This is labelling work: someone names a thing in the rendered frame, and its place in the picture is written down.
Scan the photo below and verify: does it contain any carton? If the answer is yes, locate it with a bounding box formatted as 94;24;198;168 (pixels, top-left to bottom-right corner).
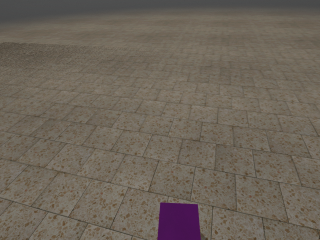
157;202;201;240

